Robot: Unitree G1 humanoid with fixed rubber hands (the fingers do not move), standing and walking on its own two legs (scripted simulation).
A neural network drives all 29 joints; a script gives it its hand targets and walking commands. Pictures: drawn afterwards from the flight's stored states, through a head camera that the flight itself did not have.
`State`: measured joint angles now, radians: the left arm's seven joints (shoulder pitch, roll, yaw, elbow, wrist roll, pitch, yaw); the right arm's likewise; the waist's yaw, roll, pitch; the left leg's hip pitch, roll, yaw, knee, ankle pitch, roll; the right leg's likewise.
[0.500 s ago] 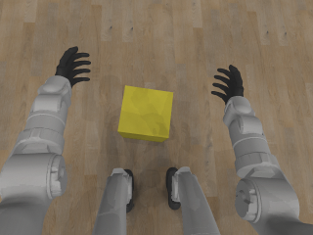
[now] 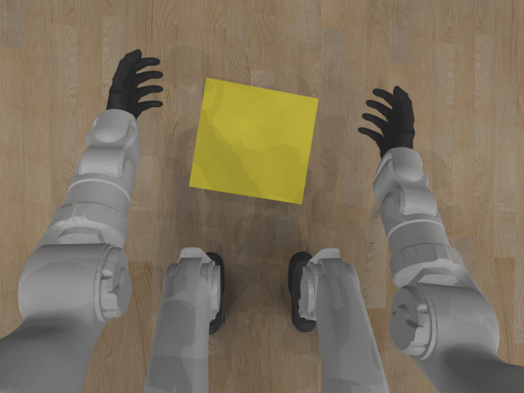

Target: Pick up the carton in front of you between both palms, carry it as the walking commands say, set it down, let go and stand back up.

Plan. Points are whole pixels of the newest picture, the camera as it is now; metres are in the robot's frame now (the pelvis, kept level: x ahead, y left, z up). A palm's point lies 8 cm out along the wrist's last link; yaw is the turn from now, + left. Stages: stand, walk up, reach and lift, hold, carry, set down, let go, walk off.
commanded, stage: reach and lift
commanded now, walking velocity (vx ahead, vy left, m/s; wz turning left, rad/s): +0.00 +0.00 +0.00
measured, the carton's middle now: (251, 151) +0.47 +0.03 -0.41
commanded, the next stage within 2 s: none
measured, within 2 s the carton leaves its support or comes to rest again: leaves its support in 1.34 s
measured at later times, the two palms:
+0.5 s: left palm (162, 130) +0.49 +0.21 -0.33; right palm (352, 153) +0.47 -0.17 -0.32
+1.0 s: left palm (177, 130) +0.49 +0.18 -0.34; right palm (341, 146) +0.48 -0.15 -0.32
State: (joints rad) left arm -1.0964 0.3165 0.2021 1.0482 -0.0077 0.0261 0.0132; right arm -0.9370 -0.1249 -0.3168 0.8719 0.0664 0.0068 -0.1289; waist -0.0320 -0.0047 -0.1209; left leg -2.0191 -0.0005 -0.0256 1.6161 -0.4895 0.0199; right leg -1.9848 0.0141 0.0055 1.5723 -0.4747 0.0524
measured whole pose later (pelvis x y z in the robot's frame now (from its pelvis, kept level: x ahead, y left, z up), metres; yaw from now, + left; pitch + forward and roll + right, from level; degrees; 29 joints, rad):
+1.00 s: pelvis -0.03 -0.01 -0.16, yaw +0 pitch +39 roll -3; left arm -1.41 0.40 -0.06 1.24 -0.24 -0.01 0.07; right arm -1.32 -0.20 -0.09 1.11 0.27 -0.02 -0.18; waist -0.03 -0.05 0.26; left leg -2.31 0.01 -0.04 2.18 -0.56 0.01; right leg -2.28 0.05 0.00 2.14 -0.55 0.06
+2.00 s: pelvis -0.02 -0.02 -0.03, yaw +5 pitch +41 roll -1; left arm -0.95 0.07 0.33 0.75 0.17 0.33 0.04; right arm -0.89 0.09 -0.49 0.62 -0.15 0.30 -0.10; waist -0.02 -0.04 -0.20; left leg -1.97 -0.05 -0.05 1.75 -0.50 -0.03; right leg -1.94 0.08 0.05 1.76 -0.53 0.05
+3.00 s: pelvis +0.06 -0.02 +0.22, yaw +6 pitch +7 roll +0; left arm -0.28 -0.13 0.26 0.47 0.20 0.45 0.04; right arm -0.28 0.16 -0.30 0.46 -0.20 0.42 -0.03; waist 0.00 -0.02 -0.14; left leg -0.49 -0.03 -0.06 0.67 -0.30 -0.01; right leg -0.47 0.04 0.09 0.68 -0.33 0.01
